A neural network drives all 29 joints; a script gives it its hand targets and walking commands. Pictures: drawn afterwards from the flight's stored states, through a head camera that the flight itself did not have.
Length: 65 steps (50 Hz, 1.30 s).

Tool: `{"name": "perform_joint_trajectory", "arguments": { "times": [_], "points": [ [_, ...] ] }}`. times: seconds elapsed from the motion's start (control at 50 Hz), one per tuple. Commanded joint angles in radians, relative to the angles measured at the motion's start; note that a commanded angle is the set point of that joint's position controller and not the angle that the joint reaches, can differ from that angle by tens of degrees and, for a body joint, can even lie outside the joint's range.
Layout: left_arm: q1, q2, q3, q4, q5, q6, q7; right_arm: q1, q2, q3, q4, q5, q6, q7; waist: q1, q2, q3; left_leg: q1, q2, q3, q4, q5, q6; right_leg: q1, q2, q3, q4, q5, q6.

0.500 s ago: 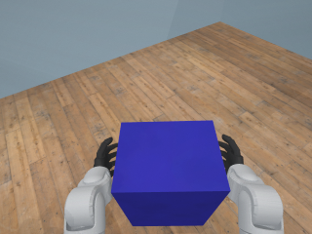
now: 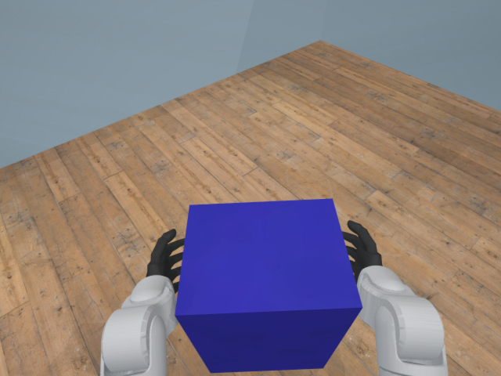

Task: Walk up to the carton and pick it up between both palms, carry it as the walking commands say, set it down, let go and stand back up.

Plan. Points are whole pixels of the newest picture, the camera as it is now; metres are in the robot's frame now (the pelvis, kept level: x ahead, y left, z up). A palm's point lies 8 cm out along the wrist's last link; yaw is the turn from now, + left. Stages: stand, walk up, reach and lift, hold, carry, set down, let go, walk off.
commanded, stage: carry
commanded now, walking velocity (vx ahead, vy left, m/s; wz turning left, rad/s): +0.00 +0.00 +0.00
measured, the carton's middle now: (264, 296) +0.24 +0.00 +0.01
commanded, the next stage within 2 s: none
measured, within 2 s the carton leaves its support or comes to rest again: neither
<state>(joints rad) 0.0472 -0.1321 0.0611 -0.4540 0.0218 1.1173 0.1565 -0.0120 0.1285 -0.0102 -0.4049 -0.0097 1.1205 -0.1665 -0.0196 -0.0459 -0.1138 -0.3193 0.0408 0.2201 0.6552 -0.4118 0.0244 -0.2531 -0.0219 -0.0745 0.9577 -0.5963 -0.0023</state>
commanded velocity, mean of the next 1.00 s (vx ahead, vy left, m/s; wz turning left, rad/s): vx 0.00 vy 0.00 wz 0.00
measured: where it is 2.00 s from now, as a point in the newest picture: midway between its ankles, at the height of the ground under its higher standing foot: outside the picture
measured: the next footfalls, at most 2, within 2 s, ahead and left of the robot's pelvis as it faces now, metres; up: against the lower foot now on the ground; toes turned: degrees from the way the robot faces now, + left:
right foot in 0.08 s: +0.00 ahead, -0.09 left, +0.00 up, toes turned -4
left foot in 0.32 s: +0.09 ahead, +0.10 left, +0.00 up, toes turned +12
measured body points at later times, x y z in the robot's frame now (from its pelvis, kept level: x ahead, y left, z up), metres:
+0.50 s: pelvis +0.15 -0.01 +0.00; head +0.14 -0.01 +0.45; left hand +0.39 +0.14 +0.06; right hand +0.40 -0.15 +0.06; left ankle +0.05 +0.09 -0.72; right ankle +0.12 -0.10 -0.70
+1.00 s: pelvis +0.22 -0.01 +0.02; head +0.22 -0.01 +0.47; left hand +0.47 +0.15 +0.11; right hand +0.49 -0.14 +0.11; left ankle +0.16 +0.10 -0.71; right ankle +0.19 -0.10 -0.70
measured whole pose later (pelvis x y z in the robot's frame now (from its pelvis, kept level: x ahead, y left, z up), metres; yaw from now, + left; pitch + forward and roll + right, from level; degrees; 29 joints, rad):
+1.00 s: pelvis +0.22 -0.01 +0.02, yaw +4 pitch +4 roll +1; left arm -0.03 -0.13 0.02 -0.48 0.02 1.17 0.17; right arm 0.00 0.13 -0.05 -0.52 -0.01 1.17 -0.17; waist -0.01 -0.01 -0.11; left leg -0.23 0.04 0.14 0.52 -0.27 0.03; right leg -0.29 -0.02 -0.10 0.59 -0.27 -0.05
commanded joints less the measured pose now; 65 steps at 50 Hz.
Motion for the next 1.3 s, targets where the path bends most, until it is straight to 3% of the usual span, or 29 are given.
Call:
{"name": "perform_joint_trajectory", "arguments": {
  "times": [0.0,0.02,0.06,0.08,0.26,0.3,0.32,0.34,0.36,0.42,0.44,0.48,0.5,0.54,0.56,0.62,0.66,0.76,0.8,0.9,0.94,1.0,1.02,1.04,1.08,1.14,1.18,1.24,1.28],
  "points": [
    [-0.492,-0.882,-0.660,-0.157,-0.304,-0.022,-0.139,-0.425,0.897,0.605,-0.188,0.251,-0.033,0.133,0.021,0.116,-0.121,0.361,0.187,-0.230,-0.122,1.250,0.116,-0.207,-0.013,-0.008,-0.424,0.074,-0.008],
    [-0.541,-0.884,-0.660,-0.185,-0.310,-0.030,-0.144,-0.454,0.899,0.616,-0.186,0.253,-0.034,0.135,0.042,0.140,-0.204,0.317,0.173,-0.140,-0.009,1.134,0.065,-0.019,-0.045,0.005,-0.613,0.413,-0.002],
    [-0.510,-0.904,-0.662,-0.210,-0.308,-0.053,-0.139,-0.450,0.911,0.645,-0.242,0.270,-0.047,0.134,0.029,-0.110,-0.296,-0.045,0.039,-0.068,0.213,0.160,-0.012,0.363,-0.238,0.225,-0.483,1.523,-0.083],
    [-0.507,-0.899,-0.659,-0.193,-0.314,-0.052,-0.140,-0.462,0.899,0.651,-0.251,0.280,-0.045,0.133,0.018,-0.207,-0.303,-0.071,0.024,-0.135,0.208,-0.082,0.009,0.370,-0.309,0.247,-0.448,1.730,-0.121],
    [-0.401,-0.798,-0.657,-0.159,-0.283,-0.012,-0.129,-0.293,0.807,0.597,-0.170,0.228,-0.009,0.117,0.044,-0.106,-0.202,-0.218,-0.056,-0.032,0.004,0.085,0.001,0.487,-0.209,0.131,-0.357,1.748,-0.099],
    [-0.416,-0.783,-0.648,-0.159,-0.277,-0.012,-0.124,-0.313,0.811,0.586,-0.152,0.229,-0.006,0.119,0.019,-0.067,-0.209,0.049,-0.067,-0.003,-0.120,0.418,0.031,0.298,-0.155,0.037,-0.222,1.805,-0.053],
    [-0.421,-0.773,-0.644,-0.154,-0.266,-0.006,-0.123,-0.341,0.780,0.582,-0.175,0.236,-0.010,0.125,-0.008,0.141,-0.281,0.362,0.032,-0.096,-0.085,1.014,0.078,0.027,-0.111,-0.003,-0.039,1.437,-0.013],
    [-0.466,-0.758,-0.646,-0.170,-0.275,0.008,-0.118,-0.264,0.790,0.554,-0.123,0.226,-0.003,0.119,-0.035,0.336,-0.302,0.570,0.231,-0.316,-0.009,1.727,0.244,-0.268,0.031,-0.039,0.232,0.590,0.033],
    [-0.529,-0.806,-0.681,-0.189,-0.306,-0.005,-0.131,-0.271,0.842,0.536,-0.076,0.220,-0.018,0.124,-0.027,0.382,-0.222,0.619,0.305,-0.437,-0.066,1.823,0.309,-0.436,0.098,0.032,0.251,-0.065,0.010],
    [-0.522,-0.802,-0.658,-0.180,-0.296,-0.023,-0.126,-0.379,0.841,0.564,-0.139,0.242,-0.027,0.127,-0.002,0.106,-0.020,0.415,0.240,-0.367,-0.182,1.284,0.158,-0.472,0.009,0.069,-0.074,-0.099,-0.034],
    [-0.492,-0.690,-0.501,0.118,-0.174,-0.042,-0.136,-0.412,0.706,0.429,0.093,0.137,-0.052,0.140,0.011,0.117,-0.013,0.264,0.210,-0.259,-0.195,1.092,0.116,-0.292,0.000,0.018,-0.200,0.029,-0.025],
    [-0.542,-0.842,-0.629,-0.150,-0.267,-0.046,-0.124,-0.479,0.832,0.596,-0.220,0.249,-0.055,0.133,0.031,0.175,-0.157,0.171,0.137,-0.088,-0.073,1.008,0.035,0.040,0.022,-0.045,-0.416,0.511,-0.013],
    [-0.492,-0.892,-0.630,-0.154,-0.273,-0.049,-0.123,-0.521,0.870,0.644,-0.301,0.291,-0.064,0.133,0.044,0.081,-0.249,0.147,0.114,-0.073,0.054,0.917,0.019,0.157,0.005,0.003,-0.438,0.696,-0.042],
    [-0.474,-0.899,-0.630,-0.155,-0.283,-0.047,-0.122,-0.484,0.867,0.660,-0.302,0.294,-0.041,0.135,0.033,-0.235,-0.333,-0.002,-0.020,-0.124,0.250,0.000,-0.014,0.270,-0.287,0.345,-0.494,1.279,-0.196],
    [-0.422,-0.891,-0.615,-0.117,-0.254,-0.049,-0.120,-0.507,0.848,0.655,-0.314,0.304,-0.041,0.141,0.039,-0.199,-0.353,0.006,-0.030,-0.171,0.213,-0.169,0.006,0.218,-0.314,0.379,-0.516,1.320,-0.231],
    [-0.430,-0.801,-0.581,-0.103,-0.220,-0.034,-0.106,-0.360,0.797,0.593,-0.151,0.246,-0.020,0.136,0.005,-0.080,-0.333,0.029,0.046,-0.185,-0.125,-0.044,0.004,0.285,-0.228,0.190,-0.412,1.155,-0.145],
    [-0.410,-0.832,-0.623,-0.141,-0.262,-0.035,-0.112,-0.336,0.828,0.597,-0.178,0.238,-0.025,0.123,0.016,-0.070,-0.384,0.081,0.053,-0.149,-0.018,0.428,-0.007,0.317,-0.163,0.111,-0.323,1.365,-0.090],
    [-0.488,-0.794,-0.673,-0.218,-0.276,-0.010,-0.104,-0.294,0.797,0.559,-0.170,0.236,-0.016,0.128,0.011,0.220,-0.312,0.323,0.102,-0.166,0.004,1.168,0.008,0.002,-0.075,0.027,-0.201,0.954,-0.061],
    [-0.478,-0.787,-0.671,-0.210,-0.276,-0.005,-0.105,-0.310,0.793,0.562,-0.178,0.230,-0.009,0.120,0.025,0.130,-0.294,0.214,0.057,-0.077,0.119,1.092,-0.002,0.100,-0.058,0.024,-0.276,1.028,-0.055],
    [-0.470,-0.786,-0.612,-0.165,-0.250,0.024,-0.106,-0.460,0.789,0.597,-0.265,0.261,0.021,0.111,0.021,-0.208,-0.191,-0.069,-0.025,-0.082,-0.083,-0.025,0.024,0.267,-0.200,0.156,-0.436,1.415,-0.116],
    [-0.485,-0.821,-0.612,-0.116,-0.258,0.026,-0.112,-0.464,0.775,0.584,-0.260,0.243,0.027,0.113,0.009,-0.184,-0.137,-0.018,0.000,-0.075,-0.271,0.112,0.016,0.222,-0.166,0.103,-0.409,1.317,-0.096],
    [-0.460,-0.764,-0.610,-0.129,-0.253,0.031,-0.106,-0.366,0.757,0.547,-0.144,0.220,0.039,0.119,0.020,0.123,-0.247,0.242,0.146,-0.204,-0.155,0.891,0.060,-0.007,-0.093,0.053,-0.382,0.632,-0.043],
    [-0.388,-0.748,-0.582,-0.064,-0.229,0.043,-0.096,-0.346,0.737,0.538,-0.118,0.215,0.048,0.113,0.024,0.115,-0.292,0.298,0.174,-0.215,-0.136,1.023,0.081,-0.021,-0.072,0.053,-0.388,0.516,-0.039],
    [-0.372,-0.588,-0.431,0.216,-0.100,0.007,-0.106,-0.280,0.571,0.356,0.196,0.079,0.009,0.127,0.021,0.163,-0.306,0.318,0.184,-0.201,-0.101,1.145,0.065,-0.011,-0.053,0.015,-0.366,0.524,-0.033],
    [-0.458,-0.786,-0.632,-0.123,-0.241,0.004,-0.105,-0.342,0.794,0.543,-0.104,0.223,0.003,0.132,0.017,0.207,-0.297,0.320,0.129,-0.143,-0.063,1.105,0.023,0.018,-0.072,0.020,-0.357,0.759,-0.025],
    [-0.624,-0.891,-0.680,-0.231,-0.300,-0.037,-0.122,-0.480,0.898,0.582,-0.202,0.272,-0.028,0.147,0.016,0.103,-0.287,0.271,0.078,-0.114,-0.100,0.981,0.014,0.035,-0.084,0.027,-0.339,0.815,-0.042],
    [-0.565,-0.781,-0.531,0.052,-0.187,-0.052,-0.131,-0.517,0.765,0.471,-0.011,0.170,-0.056,0.149,0.019,0.074,-0.282,0.300,0.121,-0.139,-0.093,0.977,0.039,-0.024,-0.077,0.012,-0.367,0.657,-0.031],
    [-0.543,-0.875,-0.659,-0.185,-0.289,-0.057,-0.139,-0.468,0.867,0.614,-0.241,0.251,-0.058,0.142,0.012,-0.010,-0.279,0.209,0.117,-0.159,-0.092,0.682,0.044,0.056,-0.112,0.059,-0.430,0.768,-0.040],
    [-0.472,-0.771,-0.522,0.062,-0.196,-0.057,-0.139,-0.440,0.753,0.505,-0.031,0.162,-0.054,0.136,0.011,-0.049,-0.295,0.176,0.091,-0.131,-0.100,0.520,0.035,0.101,-0.134,0.060,-0.404,0.867,-0.045]
  ]
}}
